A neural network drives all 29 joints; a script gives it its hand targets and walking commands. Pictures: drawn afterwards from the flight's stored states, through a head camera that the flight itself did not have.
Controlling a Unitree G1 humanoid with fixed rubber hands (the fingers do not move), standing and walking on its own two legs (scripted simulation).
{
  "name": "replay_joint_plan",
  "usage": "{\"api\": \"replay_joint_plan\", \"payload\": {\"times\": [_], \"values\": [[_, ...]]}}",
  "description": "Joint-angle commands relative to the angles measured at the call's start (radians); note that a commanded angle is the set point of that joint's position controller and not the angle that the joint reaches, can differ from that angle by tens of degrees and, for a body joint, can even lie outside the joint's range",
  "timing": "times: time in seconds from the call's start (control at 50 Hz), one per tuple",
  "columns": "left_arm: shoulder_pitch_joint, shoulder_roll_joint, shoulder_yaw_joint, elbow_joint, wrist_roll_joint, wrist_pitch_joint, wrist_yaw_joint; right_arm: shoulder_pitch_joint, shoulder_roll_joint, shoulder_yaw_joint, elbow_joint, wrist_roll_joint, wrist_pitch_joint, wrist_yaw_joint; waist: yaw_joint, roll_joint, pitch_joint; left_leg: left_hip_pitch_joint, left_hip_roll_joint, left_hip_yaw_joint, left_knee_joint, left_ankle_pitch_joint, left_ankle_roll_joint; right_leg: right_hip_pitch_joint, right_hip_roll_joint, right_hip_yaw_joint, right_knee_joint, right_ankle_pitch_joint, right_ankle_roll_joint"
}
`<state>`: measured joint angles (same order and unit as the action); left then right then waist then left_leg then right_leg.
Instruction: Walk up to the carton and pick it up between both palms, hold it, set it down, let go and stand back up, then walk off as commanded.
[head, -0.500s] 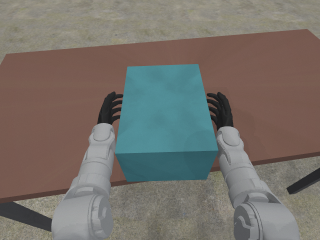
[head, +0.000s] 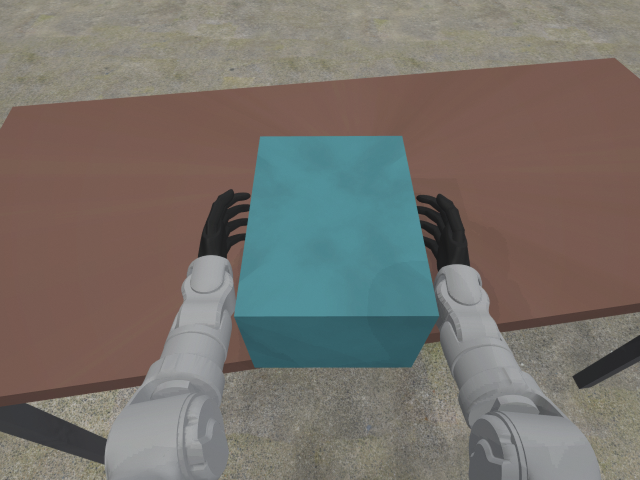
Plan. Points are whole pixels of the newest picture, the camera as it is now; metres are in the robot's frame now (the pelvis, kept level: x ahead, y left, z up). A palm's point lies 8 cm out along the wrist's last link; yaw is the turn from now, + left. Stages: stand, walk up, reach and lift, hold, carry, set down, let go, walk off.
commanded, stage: set down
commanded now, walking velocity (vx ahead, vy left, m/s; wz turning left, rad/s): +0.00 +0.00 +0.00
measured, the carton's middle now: (331, 246) +0.44 +0.01 +0.02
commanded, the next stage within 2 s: none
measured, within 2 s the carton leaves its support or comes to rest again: neither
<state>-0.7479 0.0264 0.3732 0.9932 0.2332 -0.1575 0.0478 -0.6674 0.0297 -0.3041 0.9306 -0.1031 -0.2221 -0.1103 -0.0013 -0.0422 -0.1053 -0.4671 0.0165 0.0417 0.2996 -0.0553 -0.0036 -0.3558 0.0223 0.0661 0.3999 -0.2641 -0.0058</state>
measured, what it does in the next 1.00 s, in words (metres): stands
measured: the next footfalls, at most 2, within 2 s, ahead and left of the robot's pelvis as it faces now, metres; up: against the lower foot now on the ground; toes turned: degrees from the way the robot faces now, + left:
none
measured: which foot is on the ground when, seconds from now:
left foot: down 0.00-1.00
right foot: down 0.00-1.00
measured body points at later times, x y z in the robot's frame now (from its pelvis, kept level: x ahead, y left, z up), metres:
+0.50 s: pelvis +0.00 +0.00 +0.00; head +0.07 +0.01 +0.44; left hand +0.42 +0.16 +0.04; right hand +0.41 -0.15 +0.05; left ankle +0.04 +0.13 -0.74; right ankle -0.06 -0.11 -0.74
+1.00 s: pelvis -0.01 +0.02 -0.01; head +0.05 +0.04 +0.44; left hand +0.41 +0.20 +0.02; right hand +0.41 -0.14 +0.04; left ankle +0.04 +0.13 -0.74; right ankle -0.06 -0.11 -0.74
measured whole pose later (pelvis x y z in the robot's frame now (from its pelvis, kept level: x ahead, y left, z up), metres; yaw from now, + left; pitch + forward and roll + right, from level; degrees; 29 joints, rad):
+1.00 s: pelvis -0.01 +0.02 -0.01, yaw -1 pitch +19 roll -1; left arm -0.73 0.09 0.21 1.01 0.00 -0.04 0.13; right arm -0.73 -0.09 -0.21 1.08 0.01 -0.19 -0.07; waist 0.00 -0.03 -0.23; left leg -0.66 0.02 0.04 0.39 -0.06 0.00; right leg -0.50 0.03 0.07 0.40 -0.23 0.00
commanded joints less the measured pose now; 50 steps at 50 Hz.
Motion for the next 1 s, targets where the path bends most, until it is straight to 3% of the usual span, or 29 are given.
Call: {"api": "replay_joint_plan", "payload": {"times": [0.0,0.04,0.06,0.18,0.2,0.24,0.3,0.38,0.42,0.44,0.46,0.52,0.54,0.58,0.6,0.62,0.66,0.7,0.74,0.76,0.78,0.82,0.84,0.86,0.88,0.9,0.92,0.96,0.98], "values": [[-0.611,-0.515,-0.168,0.004,0.057,-0.107,-0.149,-0.675,0.594,0.223,-0.101,-0.237,-0.084,0.185,0.077,-0.022,-0.660,0.516,0.026,0.074,0.090,0.362,0.022,0.070,-0.044,-0.102,-0.029,0.720,0.086],[-0.598,-0.526,-0.164,0.001,0.055,-0.118,-0.144,-0.674,0.593,0.224,-0.096,-0.237,-0.092,0.187,0.090,-0.020,-0.677,0.519,0.028,0.076,0.094,0.386,0.018,0.064,-0.041,-0.102,-0.026,0.723,0.084],[-0.596,-0.507,-0.159,0.017,0.074,-0.113,-0.148,-0.654,0.585,0.202,-0.080,-0.249,-0.091,0.187,0.078,-0.009,-0.672,0.522,0.027,0.080,0.096,0.383,0.016,0.060,-0.042,-0.108,-0.025,0.717,0.083],[-0.591,-0.485,-0.121,0.040,0.086,-0.119,-0.148,-0.649,0.574,0.169,-0.073,-0.274,-0.102,0.192,0.088,-0.023,-0.639,0.483,0.028,0.090,0.081,0.341,0.022,0.070,-0.048,-0.106,-0.026,0.697,0.087],[-0.582,-0.432,-0.109,0.067,0.081,-0.115,-0.147,-0.633,0.511,0.150,-0.060,-0.272,-0.098,0.188,0.078,-0.022,-0.628,0.470,0.023,0.092,0.077,0.335,0.016,0.087,-0.046,-0.104,-0.023,0.709,0.086],[-0.559,-0.424,-0.064,0.076,0.107,-0.112,-0.150,-0.615,0.514,0.135,-0.048,-0.290,-0.091,0.187,0.089,-0.050,-0.575,0.461,0.023,0.102,0.065,0.305,0.027,0.105,-0.051,-0.101,-0.021,0.718,0.097],[-0.566,-0.430,-0.067,0.049,0.103,-0.119,-0.148,-0.615,0.519,0.118,-0.052,-0.298,-0.091,0.184,0.079,-0.037,-0.573,0.467,0.023,0.092,0.058,0.302,0.032,0.066,-0.056,-0.105,-0.022,0.713,0.099],[-0.528,-0.328,-0.034,0.040,0.111,-0.107,-0.123,-0.578,0.398,0.086,-0.048,-0.284,-0.083,0.165,0.090,-0.033,-0.562,0.499,0.028,0.100,0.075,0.329,0.029,0.038,-0.047,-0.108,-0.028,0.671,0.097],[-0.513,-0.113,0.000,0.045,0.086,-0.112,-0.078,-0.563,0.169,0.062,-0.050,-0.241,-0.082,0.132,0.102,-0.016,-0.611,0.477,0.020,0.112,0.096,0.345,0.018,0.045,-0.043,-0.096,-0.009,0.684,0.090],[-0.507,0.016,0.017,0.035,0.062,-0.113,-0.048,-0.538,0.023,0.046,-0.049,-0.197,-0.076,0.106,0.097,-0.012,-0.625,0.459,0.017,0.115,0.096,0.326,0.013,0.059,-0.039,-0.088,-0.006,0.668,0.089],[-0.485,0.135,0.033,0.032,0.019,-0.113,-0.010,-0.553,-0.111,0.062,-0.054,-0.112,-0.070,0.074,0.114,-0.015,-0.643,0.445,0.016,0.120,0.113,0.346,0.006,0.075,-0.030,-0.075,0.003,0.691,0.087],[-0.557,0.257,0.022,0.056,-0.073,-0.090,0.038,-0.609,-0.214,0.162,-0.044,0.078,-0.018,0.022,0.113,-0.023,-0.611,0.387,0.004,0.105,0.145,0.335,0.007,0.095,-0.019,-0.041,0.015,0.713,0.085],[-0.575,0.270,0.019,0.067,-0.091,-0.089,0.045,-0.619,-0.234,0.177,-0.017,0.109,-0.011,0.016,0.108,-0.017,-0.605,0.380,0.003,0.099,0.151,0.330,0.000,0.087,-0.016,-0.041,0.014,0.712,0.084],[-0.595,0.234,-0.052,0.011,-0.142,-0.104,0.059,-0.651,-0.220,0.210,-0.034,0.157,-0.024,0.011,0.079,0.007,-0.710,0.420,0.004,0.078,0.180,0.397,-0.019,0.039,0.003,-0.056,0.023,0.730,0.077],[-0.604,0.235,-0.067,0.001,-0.151,-0.106,0.069,-0.652,-0.237,0.219,-0.016,0.184,-0.024,0.008,0.083,0.030,-0.738,0.451,0.011,0.072,0.204,0.437,-0.032,-0.011,0.005,-0.061,0.025,0.703,0.067],[-0.624,0.222,-0.088,-0.012,-0.159,-0.104,0.074,-0.658,-0.231,0.206,-0.003,0.186,-0.022,0.003,0.058,0.050,-0.773,0.502,0.015,0.055,0.222,0.460,-0.036,-0.090,0.010,-0.071,0.013,0.662,0.062],[-0.644,0.206,-0.151,-0.036,-0.214,-0.100,0.080,-0.690,-0.250,0.210,-0.006,0.196,-0.025,0.005,0.054,0.084,-0.851,0.639,0.044,0.030,0.272,0.567,-0.045,-0.285,0.025,-0.102,0.003,0.543,0.055],[-0.640,0.218,-0.200,-0.081,-0.243,-0.094,0.098,-0.686,-0.279,0.189,-0.010,0.215,-0.028,0.019,0.061,0.151,-0.952,0.721,0.067,0.019,0.315,0.658,-0.072,-0.395,0.039,-0.120,-0.042,0.419,0.003],[-0.502,0.189,-0.244,-0.159,-0.255,-0.071,0.102,-0.594,-0.319,0.196,-0.016,0.226,-0.043,0.035,0.059,0.173,-0.960,0.777,0.074,0.007,0.353,0.783,-0.085,-0.420,0.059,-0.125,-0.049,0.470,-0.032],[-0.454,0.181,-0.248,-0.160,-0.256,-0.056,0.100,-0.563,-0.316,0.213,0.000,0.228,-0.048,0.040,0.073,0.184,-0.908,0.796,0.077,0.003,0.362,0.831,-0.083,-0.439,0.064,-0.125,-0.050,0.476,-0.044],[-0.473,0.189,-0.251,-0.182,-0.265,-0.038,0.097,-0.584,-0.344,0.210,-0.018,0.226,-0.044,0.042,0.080,0.189,-0.923,0.825,0.081,-0.003,0.371,0.842,-0.086,-0.472,0.066,-0.131,-0.050,0.438,-0.046],[-0.418,0.172,-0.265,-0.253,-0.268,0.014,0.099,-0.531,-0.388,0.189,0.004,0.240,-0.043,0.050,0.058,0.196,-0.896,0.859,0.086,-0.020,0.362,0.852,-0.092,-0.448,0.077,-0.137,-0.074,0.432,-0.071],[-0.393,0.188,-0.253,-0.306,-0.260,0.030,0.099,-0.508,-0.384,0.213,-0.047,0.265,-0.040,0.056,0.079,0.205,-0.907,0.874,0.080,-0.017,0.355,0.850,-0.092,-0.417,0.077,-0.133,-0.077,0.434,-0.070],[-0.407,0.182,-0.282,-0.356,-0.266,0.038,0.101,-0.518,-0.403,0.189,-0.049,0.260,-0.039,0.062,0.056,0.216,-0.905,0.877,0.087,-0.033,0.361,0.862,-0.092,-0.430,0.079,-0.137,-0.064,0.420,-0.066],[-0.439,0.199,-0.260,-0.341,-0.259,0.052,0.109,-0.561,-0.408,0.184,-0.046,0.256,-0.038,0.064,0.080,0.214,-0.891,0.842,0.085,-0.024,0.347,0.830,-0.089,-0.431,0.078,-0.129,-0.088,0.361,-0.075],[-0.368,0.175,-0.288,-0.424,-0.268,0.073,0.108,-0.480,-0.423,0.186,-0.081,0.261,-0.037,0.069,0.051,0.192,-0.917,0.866,0.087,-0.036,0.342,0.843,-0.090,-0.386,0.085,-0.136,-0.083,0.418,-0.072],[-0.438,0.194,-0.282,-0.424,-0.270,0.079,0.109,-0.550,-0.418,0.182,-0.087,0.261,-0.019,0.070,0.068,0.185,-0.903,0.846,0.085,-0.033,0.340,0.814,-0.080,-0.401,0.081,-0.133,-0.079,0.366,-0.061],[-0.321,0.182,-0.292,-0.493,-0.280,0.102,0.103,-0.448,-0.426,0.193,-0.113,0.258,-0.019,0.076,0.051,0.172,-0.834,0.868,0.088,-0.043,0.335,0.849,-0.070,-0.409,0.081,-0.136,-0.070,0.406,-0.051],[-0.388,0.213,-0.285,-0.513,-0.290,0.106,0.107,-0.514,-0.444,0.165,-0.138,0.256,-0.008,0.075,0.063,0.174,-0.882,0.836,0.085,-0.032,0.331,0.812,-0.070,-0.398,0.076,-0.131,-0.077,0.374,-0.057]]}}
